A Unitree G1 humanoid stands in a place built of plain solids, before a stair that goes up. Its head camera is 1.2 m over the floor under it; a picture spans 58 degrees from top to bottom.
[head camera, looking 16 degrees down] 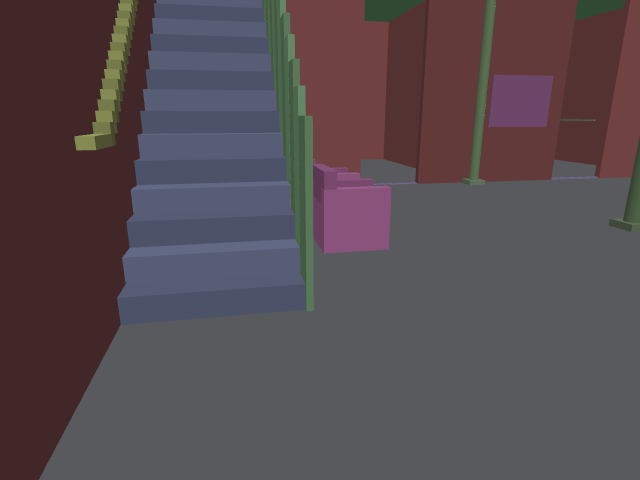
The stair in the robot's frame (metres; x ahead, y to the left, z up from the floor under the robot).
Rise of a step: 0.18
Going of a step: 0.22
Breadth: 1.12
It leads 11 degrees to the left of straight ahead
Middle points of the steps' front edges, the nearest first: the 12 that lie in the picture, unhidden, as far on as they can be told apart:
2.45 0.64 0.18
2.66 0.68 0.35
2.87 0.72 0.53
3.09 0.77 0.71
3.30 0.81 0.89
3.51 0.85 1.06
3.73 0.89 1.24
3.94 0.93 1.42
4.15 0.98 1.59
4.36 1.02 1.77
4.58 1.06 1.95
4.79 1.10 2.12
